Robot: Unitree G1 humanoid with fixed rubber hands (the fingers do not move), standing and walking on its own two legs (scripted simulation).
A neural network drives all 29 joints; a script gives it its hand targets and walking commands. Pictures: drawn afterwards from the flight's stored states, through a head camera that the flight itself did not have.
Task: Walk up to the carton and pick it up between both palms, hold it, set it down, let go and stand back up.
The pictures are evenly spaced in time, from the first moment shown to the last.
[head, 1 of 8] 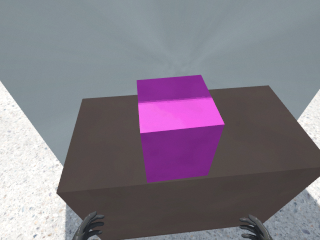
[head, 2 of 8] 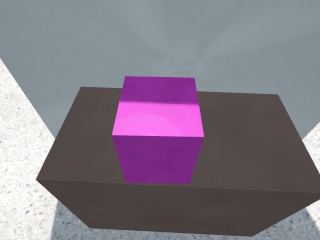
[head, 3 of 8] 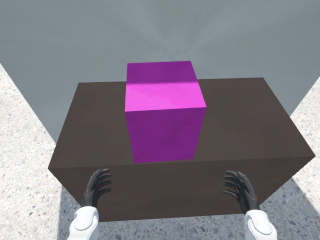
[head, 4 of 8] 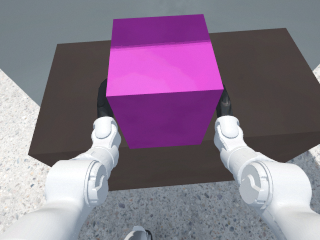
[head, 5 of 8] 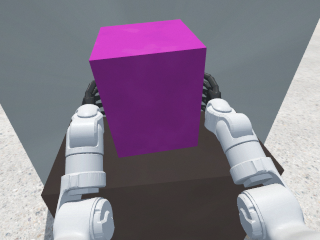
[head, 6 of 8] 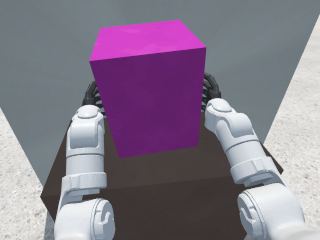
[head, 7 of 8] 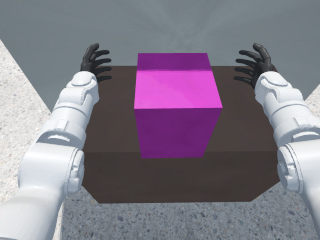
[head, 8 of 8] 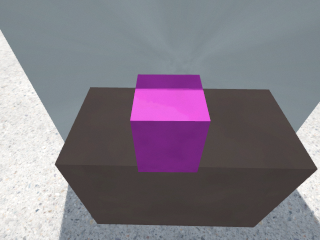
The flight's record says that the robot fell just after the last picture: no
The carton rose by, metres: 0.27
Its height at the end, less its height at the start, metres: +0.00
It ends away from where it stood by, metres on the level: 0.03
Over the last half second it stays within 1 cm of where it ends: yes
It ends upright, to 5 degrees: yes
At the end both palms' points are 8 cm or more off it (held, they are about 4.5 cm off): yes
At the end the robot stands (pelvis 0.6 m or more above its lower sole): yes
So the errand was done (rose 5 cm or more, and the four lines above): yes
